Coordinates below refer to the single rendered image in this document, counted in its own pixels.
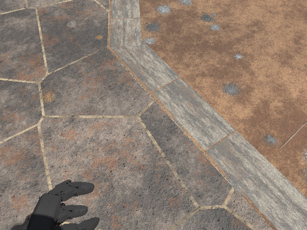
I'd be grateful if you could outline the robot left hand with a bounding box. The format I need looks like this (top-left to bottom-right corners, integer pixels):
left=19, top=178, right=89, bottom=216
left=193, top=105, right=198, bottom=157
left=27, top=179, right=100, bottom=230

